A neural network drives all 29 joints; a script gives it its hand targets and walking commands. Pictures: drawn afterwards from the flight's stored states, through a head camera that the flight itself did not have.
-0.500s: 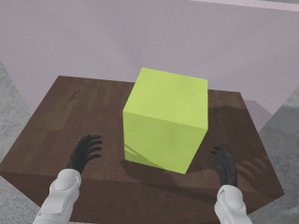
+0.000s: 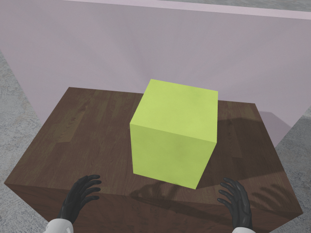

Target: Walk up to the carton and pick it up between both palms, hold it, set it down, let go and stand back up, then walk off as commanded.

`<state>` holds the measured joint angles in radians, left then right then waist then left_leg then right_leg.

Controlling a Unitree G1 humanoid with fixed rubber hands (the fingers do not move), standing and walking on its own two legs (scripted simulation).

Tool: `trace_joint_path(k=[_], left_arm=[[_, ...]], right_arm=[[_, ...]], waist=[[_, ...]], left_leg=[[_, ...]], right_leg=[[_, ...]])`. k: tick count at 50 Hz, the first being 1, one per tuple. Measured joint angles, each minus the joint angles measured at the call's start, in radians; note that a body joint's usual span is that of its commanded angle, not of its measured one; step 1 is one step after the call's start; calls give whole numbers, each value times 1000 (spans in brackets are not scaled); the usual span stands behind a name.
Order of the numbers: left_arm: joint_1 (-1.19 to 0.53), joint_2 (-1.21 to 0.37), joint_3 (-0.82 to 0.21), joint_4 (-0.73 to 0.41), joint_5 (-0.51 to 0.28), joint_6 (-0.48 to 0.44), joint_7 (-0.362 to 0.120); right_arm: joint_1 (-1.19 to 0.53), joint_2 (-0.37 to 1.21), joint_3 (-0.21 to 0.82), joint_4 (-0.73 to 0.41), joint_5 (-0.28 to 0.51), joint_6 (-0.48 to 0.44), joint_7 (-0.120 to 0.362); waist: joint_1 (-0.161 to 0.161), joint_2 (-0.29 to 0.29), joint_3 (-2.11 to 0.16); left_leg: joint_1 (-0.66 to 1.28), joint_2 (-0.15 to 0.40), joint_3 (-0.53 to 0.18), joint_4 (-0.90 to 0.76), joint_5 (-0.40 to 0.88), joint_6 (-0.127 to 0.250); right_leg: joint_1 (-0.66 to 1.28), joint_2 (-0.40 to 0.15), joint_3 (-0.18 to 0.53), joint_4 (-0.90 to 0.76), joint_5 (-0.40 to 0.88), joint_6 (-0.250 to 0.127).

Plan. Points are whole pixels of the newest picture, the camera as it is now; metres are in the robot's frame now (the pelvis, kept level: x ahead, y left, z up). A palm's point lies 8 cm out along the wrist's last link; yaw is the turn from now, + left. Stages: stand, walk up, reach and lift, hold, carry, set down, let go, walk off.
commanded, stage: set down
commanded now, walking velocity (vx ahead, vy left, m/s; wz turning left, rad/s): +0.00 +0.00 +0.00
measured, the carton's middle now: (173, 134) +0.42 -0.02 +0.00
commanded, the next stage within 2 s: none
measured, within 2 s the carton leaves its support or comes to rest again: neither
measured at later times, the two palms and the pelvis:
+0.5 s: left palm (77, 209) +0.19 +0.22 -0.02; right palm (245, 223) +0.17 -0.18 -0.01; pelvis +0.02 -0.01 +0.00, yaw -1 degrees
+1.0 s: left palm (77, 214) +0.19 +0.22 -0.04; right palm (251, 227) +0.17 -0.20 -0.03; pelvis +0.03 -0.01 +0.00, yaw -1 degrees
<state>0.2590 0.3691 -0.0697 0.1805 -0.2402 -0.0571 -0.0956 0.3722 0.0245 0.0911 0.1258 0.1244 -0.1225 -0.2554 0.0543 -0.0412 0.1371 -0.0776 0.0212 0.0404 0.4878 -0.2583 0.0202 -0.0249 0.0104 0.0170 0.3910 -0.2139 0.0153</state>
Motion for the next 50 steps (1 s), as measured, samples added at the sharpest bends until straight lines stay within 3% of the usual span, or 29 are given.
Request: trace_joint_path(k=[7, 12, 18, 37, 44, 50], left_arm=[[15, -14, -2, 11, 30, 8, 3], [48, -19, 17, -34, 31, 7, -5], [35, -37, 46, 15, 86, 39, -26], [78, -63, 72, 52, 123, 55, -31], [73, -74, 78, 50, 144, 70, -7], [72, -84, 65, 63, 143, 88, 6]], right_arm=[[-12, -9, 0, 60, -17, 14, 23], [21, -13, -2, 35, -12, -14, 24], [32, -22, 9, 85, -17, -31, 27], [59, -53, -21, 125, -53, -73, 76], [50, -59, -37, 177, -56, -71, 107], [24, -66, -68, 216, -67, -75, 131]], waist=[[7, -2, 1], [4, -5, -7], [3, 0, 0], [-17, 9, -3], [-5, 4, -1], [-13, 11, -15]], left_leg=[[18, 3, -9, -5, -6, -7], [30, 4, -11, -15, -9, -12], [59, 8, -2, -36, -10, -16], [78, 5, 5, -73, -8, -17], [81, 4, 10, -87, -1, -17], [72, 3, 12, -92, 3, -15]], right_leg=[[20, 3, -8, -6, -8, -4], [31, 5, -11, -9, -16, -5], [53, 8, -2, -23, -16, -9], [66, 5, 5, -53, -17, -7], [65, 5, 10, -62, -11, -9], [56, 3, 12, -68, -5, -8]])
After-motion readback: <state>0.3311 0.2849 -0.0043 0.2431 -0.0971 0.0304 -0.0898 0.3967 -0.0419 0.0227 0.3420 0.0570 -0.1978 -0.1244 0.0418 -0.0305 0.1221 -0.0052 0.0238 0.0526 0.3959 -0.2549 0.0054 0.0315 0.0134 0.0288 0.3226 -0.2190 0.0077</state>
